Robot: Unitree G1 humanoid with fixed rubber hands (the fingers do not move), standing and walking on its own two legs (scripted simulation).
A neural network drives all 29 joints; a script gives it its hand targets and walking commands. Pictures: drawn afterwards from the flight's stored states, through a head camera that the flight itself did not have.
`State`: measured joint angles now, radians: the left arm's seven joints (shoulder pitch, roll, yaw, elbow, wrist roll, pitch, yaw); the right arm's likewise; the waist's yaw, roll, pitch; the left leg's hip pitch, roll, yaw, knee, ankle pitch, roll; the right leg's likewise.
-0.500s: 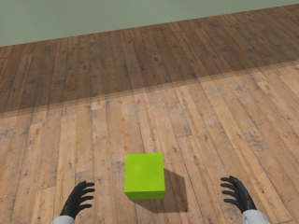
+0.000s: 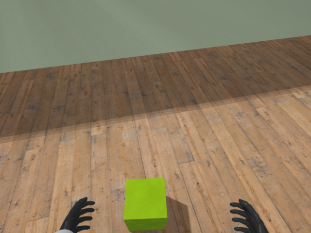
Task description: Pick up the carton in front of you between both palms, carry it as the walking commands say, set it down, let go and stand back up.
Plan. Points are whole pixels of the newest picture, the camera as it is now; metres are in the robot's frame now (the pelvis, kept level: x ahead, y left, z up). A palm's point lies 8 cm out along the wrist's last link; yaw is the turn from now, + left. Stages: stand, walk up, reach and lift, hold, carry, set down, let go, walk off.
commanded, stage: let go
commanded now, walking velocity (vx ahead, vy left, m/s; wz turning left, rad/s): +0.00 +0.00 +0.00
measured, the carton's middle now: (146, 205) +0.40 +0.07 -0.65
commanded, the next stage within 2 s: stand in 0.02 s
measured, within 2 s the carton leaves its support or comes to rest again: neither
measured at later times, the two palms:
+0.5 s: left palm out of the picture +0.11 +0.27 -0.11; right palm out of the picture +0.15 -0.23 -0.12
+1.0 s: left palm out of the picture +0.03 +0.27 -0.13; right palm out of the picture +0.12 -0.24 -0.13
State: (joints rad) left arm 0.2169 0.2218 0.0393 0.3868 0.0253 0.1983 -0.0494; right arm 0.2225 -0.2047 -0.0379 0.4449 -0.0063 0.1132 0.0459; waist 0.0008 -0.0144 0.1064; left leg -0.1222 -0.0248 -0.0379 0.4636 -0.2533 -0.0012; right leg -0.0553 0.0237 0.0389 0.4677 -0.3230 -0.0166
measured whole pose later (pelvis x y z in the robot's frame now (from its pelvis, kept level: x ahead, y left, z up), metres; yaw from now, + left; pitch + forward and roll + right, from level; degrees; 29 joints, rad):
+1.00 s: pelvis +0.04 +0.01 -0.01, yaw +6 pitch +2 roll +0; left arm 0.41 0.26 0.00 0.77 0.02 0.01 0.05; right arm 0.33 -0.24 0.00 0.84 -0.02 0.00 -0.04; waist 0.02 -0.01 -0.05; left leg -0.32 -0.08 -0.13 0.65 -0.37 0.02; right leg -0.18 -0.01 -0.07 0.59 -0.45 -0.01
